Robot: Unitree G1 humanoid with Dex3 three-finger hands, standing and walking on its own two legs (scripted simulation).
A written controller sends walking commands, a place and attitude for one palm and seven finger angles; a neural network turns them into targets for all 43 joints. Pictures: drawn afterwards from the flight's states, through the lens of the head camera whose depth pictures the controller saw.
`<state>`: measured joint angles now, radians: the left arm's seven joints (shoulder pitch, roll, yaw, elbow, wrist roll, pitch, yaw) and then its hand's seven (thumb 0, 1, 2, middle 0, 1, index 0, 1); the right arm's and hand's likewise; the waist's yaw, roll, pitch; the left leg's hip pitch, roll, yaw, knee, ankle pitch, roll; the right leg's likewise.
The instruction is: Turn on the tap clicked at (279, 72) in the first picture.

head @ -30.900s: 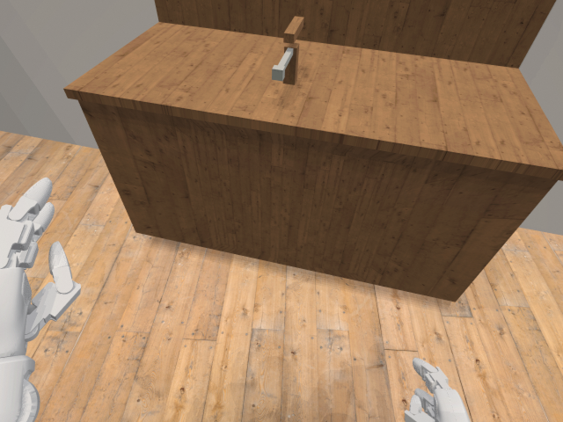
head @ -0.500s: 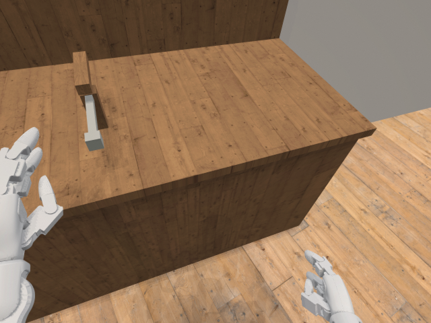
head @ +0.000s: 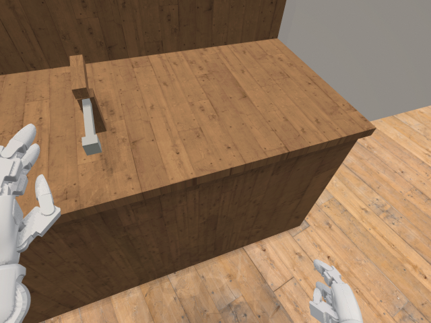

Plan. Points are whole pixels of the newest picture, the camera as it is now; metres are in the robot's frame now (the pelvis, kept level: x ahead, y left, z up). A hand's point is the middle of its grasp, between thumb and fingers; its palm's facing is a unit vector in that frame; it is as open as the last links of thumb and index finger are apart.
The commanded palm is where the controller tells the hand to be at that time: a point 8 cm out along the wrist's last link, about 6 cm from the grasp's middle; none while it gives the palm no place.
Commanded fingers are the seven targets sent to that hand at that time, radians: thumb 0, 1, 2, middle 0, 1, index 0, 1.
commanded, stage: turn the palm inward beside the body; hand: left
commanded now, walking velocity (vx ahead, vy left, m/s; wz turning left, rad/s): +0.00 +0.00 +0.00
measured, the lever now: (91, 144) +0.40 +0.29 +0.09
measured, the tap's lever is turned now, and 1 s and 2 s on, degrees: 0 0 0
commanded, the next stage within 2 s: none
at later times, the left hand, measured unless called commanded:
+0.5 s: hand (71, 237) +0.19 +0.22 +0.14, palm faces +0.53 -0.80 -0.27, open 7.4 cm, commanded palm +0.15 +0.26 +0.17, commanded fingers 0.00 0.90 0.90 -0.20 -0.30 -0.20 -0.30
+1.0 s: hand (96, 221) +0.21 +0.19 +0.15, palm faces +0.56 -0.79 -0.25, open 7.4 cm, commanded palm +0.16 +0.23 +0.16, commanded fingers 0.00 0.90 0.90 -0.20 -0.30 -0.20 -0.30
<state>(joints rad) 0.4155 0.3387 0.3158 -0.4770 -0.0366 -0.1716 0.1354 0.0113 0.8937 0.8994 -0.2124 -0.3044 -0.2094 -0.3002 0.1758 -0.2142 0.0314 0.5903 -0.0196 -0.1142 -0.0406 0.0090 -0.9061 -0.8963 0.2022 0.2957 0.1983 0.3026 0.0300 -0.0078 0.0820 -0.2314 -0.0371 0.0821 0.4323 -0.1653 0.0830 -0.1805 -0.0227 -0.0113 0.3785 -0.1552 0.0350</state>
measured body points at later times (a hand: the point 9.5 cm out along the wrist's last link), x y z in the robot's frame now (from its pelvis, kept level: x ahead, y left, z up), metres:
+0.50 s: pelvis +0.00 -0.06 -0.01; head -0.02 -0.06 +0.44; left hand +0.16 +0.26 +0.16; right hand +0.22 -0.26 -0.08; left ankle +0.05 +0.06 -0.74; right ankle +0.03 -0.15 -0.74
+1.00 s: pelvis +0.05 -0.10 -0.02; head +0.03 -0.12 +0.43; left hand +0.18 +0.23 +0.16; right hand +0.26 -0.32 -0.10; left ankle +0.05 +0.05 -0.74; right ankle +0.03 -0.15 -0.74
